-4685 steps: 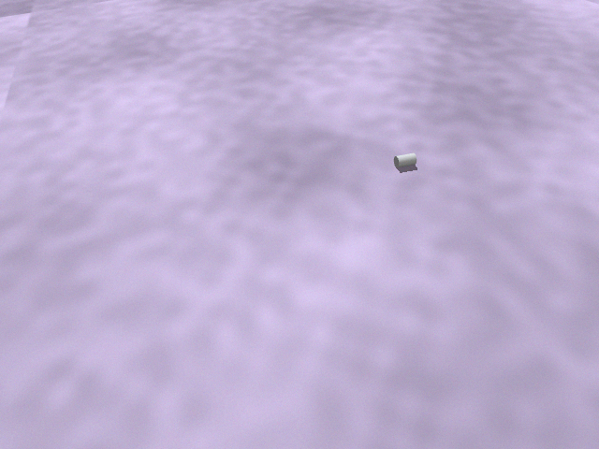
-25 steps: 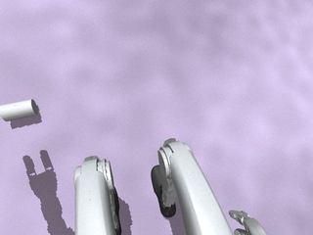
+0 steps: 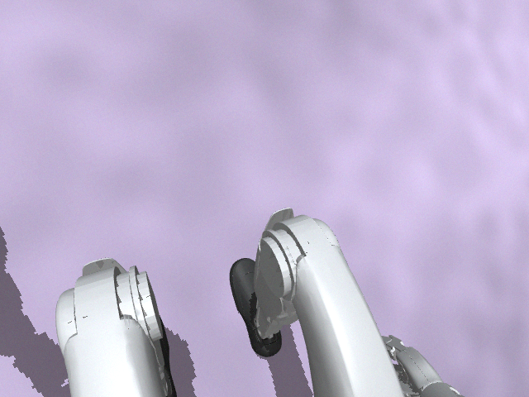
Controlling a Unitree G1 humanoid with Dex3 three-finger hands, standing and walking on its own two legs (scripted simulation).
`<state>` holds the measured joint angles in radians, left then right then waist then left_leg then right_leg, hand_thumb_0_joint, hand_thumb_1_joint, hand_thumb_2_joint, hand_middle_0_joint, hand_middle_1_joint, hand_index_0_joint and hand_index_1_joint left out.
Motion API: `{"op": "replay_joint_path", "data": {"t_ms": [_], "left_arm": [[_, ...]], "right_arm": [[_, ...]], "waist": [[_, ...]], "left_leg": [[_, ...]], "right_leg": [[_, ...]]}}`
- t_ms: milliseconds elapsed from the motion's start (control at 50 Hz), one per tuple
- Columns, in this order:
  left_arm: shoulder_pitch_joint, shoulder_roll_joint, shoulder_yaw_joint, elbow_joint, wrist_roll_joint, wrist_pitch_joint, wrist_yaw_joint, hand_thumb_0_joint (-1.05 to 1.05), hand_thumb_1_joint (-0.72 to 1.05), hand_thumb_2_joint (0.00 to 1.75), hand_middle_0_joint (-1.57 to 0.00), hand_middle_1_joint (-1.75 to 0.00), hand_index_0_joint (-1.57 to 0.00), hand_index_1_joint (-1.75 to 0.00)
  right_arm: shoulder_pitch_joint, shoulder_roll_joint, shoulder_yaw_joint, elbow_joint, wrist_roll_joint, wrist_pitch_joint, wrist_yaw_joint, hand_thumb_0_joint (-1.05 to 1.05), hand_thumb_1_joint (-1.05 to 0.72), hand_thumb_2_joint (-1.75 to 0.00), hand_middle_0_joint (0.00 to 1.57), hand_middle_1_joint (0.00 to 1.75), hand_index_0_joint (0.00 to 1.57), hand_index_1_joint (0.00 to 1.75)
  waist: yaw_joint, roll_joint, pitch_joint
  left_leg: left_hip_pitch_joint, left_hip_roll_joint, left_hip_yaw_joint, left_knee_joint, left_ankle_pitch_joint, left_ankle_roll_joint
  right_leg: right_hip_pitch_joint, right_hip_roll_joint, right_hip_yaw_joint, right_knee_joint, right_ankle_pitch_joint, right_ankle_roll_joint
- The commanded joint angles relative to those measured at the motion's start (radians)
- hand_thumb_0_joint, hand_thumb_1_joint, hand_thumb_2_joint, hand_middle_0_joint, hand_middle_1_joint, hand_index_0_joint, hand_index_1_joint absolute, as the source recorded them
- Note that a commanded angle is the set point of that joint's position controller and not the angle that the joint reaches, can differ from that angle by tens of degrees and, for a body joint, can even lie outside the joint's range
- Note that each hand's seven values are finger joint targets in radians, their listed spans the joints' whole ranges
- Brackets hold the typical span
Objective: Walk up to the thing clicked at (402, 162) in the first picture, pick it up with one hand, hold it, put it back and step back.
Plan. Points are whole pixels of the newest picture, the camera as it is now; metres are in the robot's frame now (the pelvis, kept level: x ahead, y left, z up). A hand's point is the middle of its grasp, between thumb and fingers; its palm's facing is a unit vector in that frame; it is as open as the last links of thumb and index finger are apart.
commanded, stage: go down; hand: left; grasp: from above
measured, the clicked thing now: out of the picture +0.51 +0.43 -0.31
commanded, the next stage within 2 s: rest palm in 0.08 s
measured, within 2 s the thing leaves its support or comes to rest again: neither
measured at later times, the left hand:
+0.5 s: hand out of the picture +0.47 +0.42 -0.08, palm faces -0.45 -0.12 -0.89, open 13.5 cm
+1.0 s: hand out of the picture +0.49 +0.39 -0.18, palm faces -0.49 -0.13 -0.86, open 13.1 cm
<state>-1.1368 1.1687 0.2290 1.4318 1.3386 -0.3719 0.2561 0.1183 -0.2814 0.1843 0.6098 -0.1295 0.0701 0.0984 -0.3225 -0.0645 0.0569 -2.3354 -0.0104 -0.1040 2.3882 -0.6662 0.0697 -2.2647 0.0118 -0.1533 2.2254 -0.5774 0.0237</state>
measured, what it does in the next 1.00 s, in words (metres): stands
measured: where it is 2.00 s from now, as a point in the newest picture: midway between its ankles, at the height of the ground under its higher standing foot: (210, 349)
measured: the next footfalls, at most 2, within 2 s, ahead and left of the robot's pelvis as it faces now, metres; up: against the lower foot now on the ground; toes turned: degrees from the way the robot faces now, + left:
none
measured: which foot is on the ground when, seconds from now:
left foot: down 0.00-1.00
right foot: down 0.00-1.00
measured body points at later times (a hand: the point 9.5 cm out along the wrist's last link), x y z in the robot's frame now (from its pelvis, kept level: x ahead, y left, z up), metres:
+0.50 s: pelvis -0.01 +0.00 +0.03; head +0.24 +0.12 +0.38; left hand +0.49 +0.42 -0.02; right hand +0.08 -0.29 -0.04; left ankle +0.08 +0.10 -0.31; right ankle +0.13 -0.11 -0.31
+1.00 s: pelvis +0.00 +0.00 -0.01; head +0.28 +0.11 +0.32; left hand +0.51 +0.39 -0.13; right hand +0.03 -0.26 -0.08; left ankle +0.08 +0.10 -0.31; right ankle +0.13 -0.11 -0.31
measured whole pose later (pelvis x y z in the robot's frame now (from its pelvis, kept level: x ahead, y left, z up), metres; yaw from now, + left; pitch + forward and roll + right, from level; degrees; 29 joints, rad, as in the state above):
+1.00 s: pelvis +0.00 +0.00 -0.01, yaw -2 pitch +31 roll -14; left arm -1.13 1.26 0.19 1.49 1.31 -0.46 0.18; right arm 0.13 -0.32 0.30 0.56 -0.16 0.10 0.10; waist -0.36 -0.09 0.15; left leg -2.32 -0.01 -0.15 2.44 -0.68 0.06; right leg -2.23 0.02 -0.20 2.24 -0.58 0.02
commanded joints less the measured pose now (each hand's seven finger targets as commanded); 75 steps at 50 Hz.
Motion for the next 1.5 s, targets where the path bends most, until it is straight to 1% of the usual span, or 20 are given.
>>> {"op": "replay_joint_path", "data": {"t_ms": [0,120,160,300,320,440,520,560,620,660,720,820,920,1020,1160,1240,1340,1380,1460,1480], "left_arm": [[-0.288,0.414,0.056,-0.3,-0.077,0.065,-0.021,0.0,-0.48,0.89,-0.1,-1.05,-0.13,-1.01],[-0.193,0.339,0.041,-0.388,-0.13,0.072,-0.175,0.0,-0.43,0.85,-0.08,-1.08,-0.15,-1.01],[-0.154,0.246,-0.007,-0.36,-0.166,0.063,-0.226,0.0,-0.41,0.84,-0.1,-1.07,-0.17,-0.99],[-0.175,0.322,0.012,-0.373,-0.203,-0.041,-0.294,0.0,-0.38,0.82,-0.2,-0.86,-0.23,-0.82],[-0.177,0.29,-0.02,-0.338,-0.2,-0.059,-0.293,0.0,-0.39,0.83,-0.2,-0.85,-0.22,-0.83],[-0.249,0.298,-0.045,-0.246,-0.152,-0.126,-0.181,0.0,-0.43,0.86,-0.17,-0.89,-0.19,-0.86],[-0.3,0.319,-0.055,-0.169,-0.09,-0.09,-0.073,0.0,-0.43,0.88,-0.17,-0.9,-0.19,-0.88],[-0.327,0.354,-0.038,-0.183,-0.072,-0.064,-0.043,0.0,-0.43,0.87,-0.16,-0.91,-0.18,-0.88],[-0.36,0.373,-0.032,-0.183,-0.056,-0.018,-0.04,0.0,-0.36,0.8,-0.19,-0.92,-0.22,-0.89],[-0.324,0.327,-0.057,-0.128,-0.062,0.008,-0.055,0.0,-0.35,0.78,-0.18,-0.94,-0.22,-0.9],[-0.298,0.327,-0.072,-0.093,-0.068,0.019,-0.078,0.0,-0.31,0.74,-0.2,-0.93,-0.25,-0.87],[-0.242,0.354,-0.057,-0.074,-0.082,-0.022,-0.101,0.0,-0.28,0.71,-0.2,-0.92,-0.27,-0.85],[-0.253,0.482,0.018,-0.118,-0.066,-0.097,-0.031,0.0,-0.34,0.77,-0.18,-0.87,-0.21,-0.83],[-0.234,0.508,0.04,-0.082,-0.033,-0.103,0.075,0.0,-0.39,0.82,-0.17,-0.85,-0.18,-0.84],[-0.28,0.475,0.01,-0.113,-0.018,-0.023,0.122,0.0,0.17,0.9,-0.2,-0.3,-0.2,-0.3],[-0.29,0.454,0.009,-0.161,-0.037,0.033,0.076,0.0,0.49,0.9,-0.2,-0.3,-0.2,-0.3],[-0.229,0.407,0.03,-0.376,-0.096,0.088,-0.04,0.0,0.89,0.9,-0.2,-0.3,-0.2,-0.3],[-0.219,0.413,0.052,-0.47,-0.125,0.11,-0.094,0.0,0.9,0.9,-0.2,-0.3,-0.2,-0.3],[-0.158,0.245,-0.024,-0.483,-0.19,0.148,-0.228,0.0,0.9,0.9,-0.2,-0.3,-0.2,-0.3],[-0.162,0.24,-0.026,-0.492,-0.205,0.147,-0.259,0.0,0.9,0.9,-0.2,-0.3,-0.2,-0.3]], "right_arm": [[0.244,-0.321,-0.121,-0.007,0.01,0.014,-0.013,0.0,-0.92,-0.9,0.2,0.3,0.2,0.3],[0.257,-0.346,-0.136,-0.028,0.011,0.057,-0.015,0.0,-0.91,-0.9,0.2,0.3,0.2,0.3],[0.253,-0.328,-0.121,-0.025,0.006,0.064,-0.017,0.0,-0.91,-0.9,0.2,0.3,0.2,0.3],[0.201,-0.322,-0.09,-0.046,0.005,0.076,-0.04,0.0,-0.9,-0.89,0.2,0.3,0.2,0.3],[0.204,-0.322,-0.08,-0.019,0.003,0.077,-0.042,0.0,-0.9,-0.9,0.2,0.3,0.2,0.3],[0.163,-0.316,-0.05,-0.009,-0.006,0.066,-0.042,0.0,-0.9,-0.9,0.2,0.3,0.2,0.3],[0.169,-0.32,-0.048,-0.001,-0.005,0.063,-0.034,0.0,-0.9,-0.9,0.2,0.3,0.2,0.3],[0.177,-0.326,-0.054,0.0,-0.003,0.055,-0.032,0.0,-0.9,-0.9,0.2,0.3,0.2,0.3],[0.198,-0.331,-0.064,-0.003,0.002,0.048,-0.029,0.0,-0.9,-0.9,0.2,0.3,0.2,0.3],[0.218,-0.329,-0.062,-0.001,0.004,0.042,-0.024,0.0,-0.9,-0.9,0.2,0.3,0.2,0.3],[0.223,-0.333,-0.054,0.001,0.005,0.036,-0.023,0.0,-0.9,-0.89,0.2,0.3,0.2,0.3],[0.217,-0.363,-0.024,-0.025,-0.01,0.038,-0.018,0.0,-0.9,-0.89,0.2,0.3,0.2,0.3],[0.206,-0.369,0.008,-0.044,-0.033,0.041,-0.019,0.0,-0.89,-0.89,0.2,0.3,0.2,0.3],[0.192,-0.363,0.022,-0.05,-0.05,0.028,-0.017,0.0,-0.89,-0.89,0.2,0.3,0.2,0.3],[0.189,-0.364,0.005,-0.022,-0.047,-0.018,-0.009,0.0,-0.9,-0.9,0.2,0.3,0.2,0.3],[0.208,-0.376,-0.027,-0.021,-0.034,-0.033,0.001,0.0,-0.9,-0.9,0.2,0.3,0.2,0.3],[0.211,-0.37,-0.084,-0.052,-0.018,-0.009,0.011,0.0,-0.9,-0.9,0.2,0.3,0.2,0.3],[0.246,-0.369,-0.115,-0.05,-0.006,0.013,0.011,0.0,-0.9,-0.9,0.2,0.3,0.2,0.3],[0.263,-0.343,-0.128,-0.046,0.014,0.063,0.002,0.0,-0.9,-0.9,0.2,0.3,0.2,0.3],[0.253,-0.345,-0.131,-0.063,0.019,0.069,-0.005,0.0,-0.9,-0.9,0.2,0.3,0.2,0.3]], "waist": [[0.06,0.627,-0.897],[0.037,0.566,-0.793],[0.018,0.51,-0.758],[0.026,0.469,-0.667],[0.016,0.463,-0.621],[0.002,0.453,-0.582],[-0.006,0.483,-0.611],[0.013,0.513,-0.637],[0.006,0.55,-0.714],[-0.021,0.512,-0.672],[-0.031,0.468,-0.632],[-0.05,0.428,-0.619],[-0.024,0.513,-0.665],[-0.04,0.568,-0.643],[-0.042,0.622,-0.663],[-0.034,0.628,-0.669],[0.035,0.73,-0.802],[0.058,0.715,-0.861],[0.029,0.602,-0.757],[0.029,0.568,-0.745]], "left_leg": [[0.778,0.008,-0.018,-0.308,0.263,-0.053],[0.843,0.007,-0.091,-0.307,0.457,-0.077],[0.813,0.009,-0.085,-0.314,0.431,-0.068],[0.694,0.01,-0.054,-0.341,0.241,-0.055],[0.665,0.006,-0.058,-0.342,0.202,-0.057],[0.631,0.012,-0.05,-0.338,0.084,-0.049],[0.61,0.009,-0.039,-0.336,0.069,-0.046],[0.631,0.009,-0.047,-0.343,0.082,-0.05],[0.675,0.012,-0.047,-0.325,0.143,-0.049],[0.657,0.013,-0.056,-0.316,0.165,-0.048],[0.599,0.014,-0.049,-0.288,0.148,-0.044],[0.594,0.017,-0.068,-0.231,0.255,-0.051],[0.648,0.027,-0.061,-0.209,0.269,-0.056],[0.674,0.036,-0.053,-0.198,0.282,-0.055],[0.68,0.039,-0.052,-0.196,0.283,-0.051],[0.684,0.042,-0.068,-0.21,0.292,-0.061],[0.823,0.047,-0.092,-0.265,0.404,-0.09],[0.872,0.042,-0.091,-0.288,0.45,-0.089],[0.822,0.029,-0.099,-0.352,0.367,-0.074],[0.803,0.024,-0.101,-0.364,0.328,-0.067]], "right_leg": [[0.342,0.01,0.01,-0.201,0.137,-0.063],[0.287,0.009,-0.012,-0.223,0.197,-0.078],[0.312,0.017,-0.015,-0.241,0.188,-0.077],[0.359,0.029,-0.008,-0.27,0.104,-0.079],[0.338,0.027,-0.011,-0.267,0.085,-0.08],[0.296,0.031,-0.015,-0.235,0.044,-0.062],[0.293,0.03,-0.016,-0.222,0.047,-0.053],[0.28,0.024,-0.014,-0.205,0.058,-0.054],[0.281,0.024,-0.014,-0.191,0.097,-0.051],[0.264,0.022,-0.018,-0.188,0.103,-0.049],[0.277,0.02,-0.015,-0.191,0.089,-0.051],[0.324,0.02,-0.03,-0.175,0.137,-0.056],[0.365,0.033,-0.031,-0.158,0.141,-0.058],[0.353,0.039,-0.038,-0.139,0.159,-0.052],[0.32,0.043,-0.045,-0.129,0.17,-0.05],[0.273,0.034,-0.051,-0.136,0.157,-0.053],[0.274,0.015,-0.04,-0.149,0.179,-0.062],[0.295,0.017,-0.031,-0.169,0.206,-0.065],[0.273,0.023,-0.024,-0.237,0.145,-0.077],[0.275,0.026,-0.023,-0.249,0.126,-0.081]]}}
